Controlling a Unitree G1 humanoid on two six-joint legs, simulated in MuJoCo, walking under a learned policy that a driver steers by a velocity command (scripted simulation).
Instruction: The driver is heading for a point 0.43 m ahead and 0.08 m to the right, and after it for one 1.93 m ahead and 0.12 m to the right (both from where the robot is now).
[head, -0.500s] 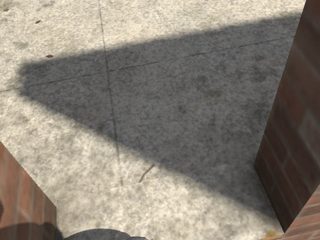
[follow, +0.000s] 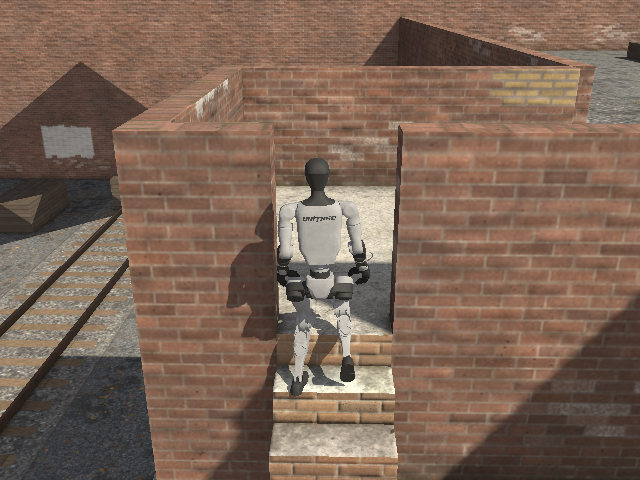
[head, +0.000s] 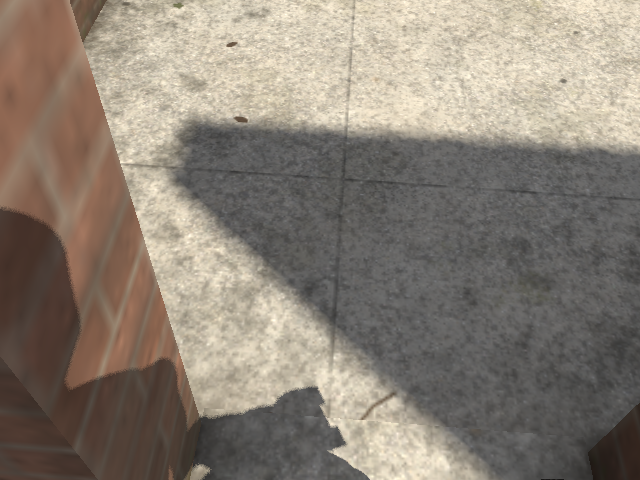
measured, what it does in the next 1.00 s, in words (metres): climbs: right foot, then left foot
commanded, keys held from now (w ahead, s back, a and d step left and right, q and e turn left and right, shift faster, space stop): w+q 0.04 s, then w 0.36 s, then w+e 0.16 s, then e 0.44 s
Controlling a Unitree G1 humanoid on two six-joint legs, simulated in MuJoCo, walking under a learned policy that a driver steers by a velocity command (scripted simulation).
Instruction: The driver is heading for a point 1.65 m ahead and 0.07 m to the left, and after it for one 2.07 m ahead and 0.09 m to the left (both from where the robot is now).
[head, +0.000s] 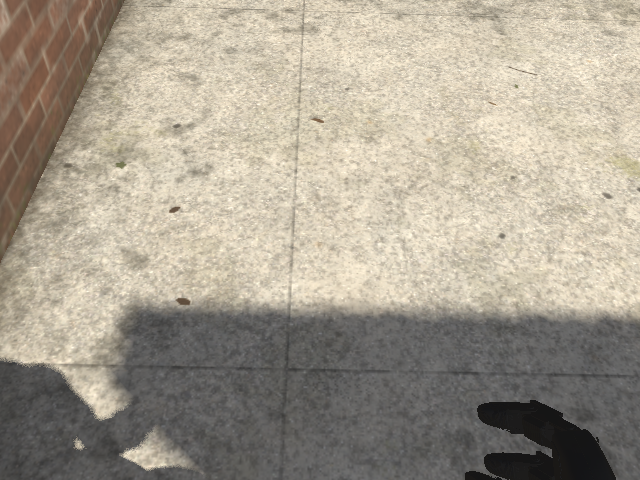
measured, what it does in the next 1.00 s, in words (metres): climbs: left foot, then right foot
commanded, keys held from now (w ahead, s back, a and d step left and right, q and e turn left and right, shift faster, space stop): e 0.24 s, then no key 0.36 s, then q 0.40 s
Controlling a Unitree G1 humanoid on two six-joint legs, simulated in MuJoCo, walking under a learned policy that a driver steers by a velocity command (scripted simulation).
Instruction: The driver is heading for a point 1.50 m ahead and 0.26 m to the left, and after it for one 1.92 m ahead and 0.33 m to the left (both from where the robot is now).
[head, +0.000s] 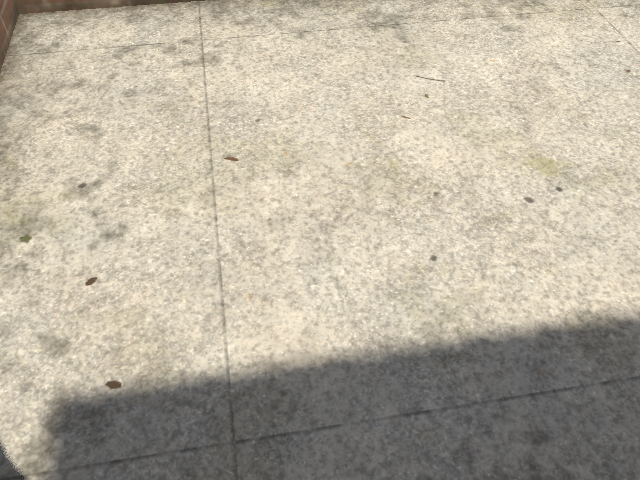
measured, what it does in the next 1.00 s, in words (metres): stands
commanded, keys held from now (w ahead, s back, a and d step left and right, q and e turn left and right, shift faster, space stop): no key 1.00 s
